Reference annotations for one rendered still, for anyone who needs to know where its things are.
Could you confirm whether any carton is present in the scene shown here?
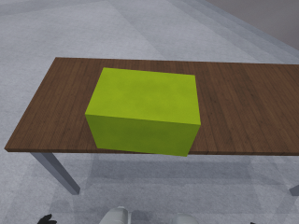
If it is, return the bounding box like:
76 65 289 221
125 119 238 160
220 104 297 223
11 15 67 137
85 67 201 157

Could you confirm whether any robot right thigh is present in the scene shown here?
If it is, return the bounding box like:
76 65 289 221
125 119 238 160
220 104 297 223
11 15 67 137
169 213 199 224

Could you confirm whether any robot left hand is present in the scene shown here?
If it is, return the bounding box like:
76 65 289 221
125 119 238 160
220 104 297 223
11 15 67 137
37 214 57 224

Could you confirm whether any table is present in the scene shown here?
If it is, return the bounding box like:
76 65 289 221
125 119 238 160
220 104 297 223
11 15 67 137
4 57 299 196

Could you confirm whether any robot thigh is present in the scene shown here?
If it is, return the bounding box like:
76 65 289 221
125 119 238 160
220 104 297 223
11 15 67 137
99 207 132 224
169 213 199 224

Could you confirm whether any robot left thigh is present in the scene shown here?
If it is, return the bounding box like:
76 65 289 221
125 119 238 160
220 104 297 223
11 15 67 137
99 207 132 224

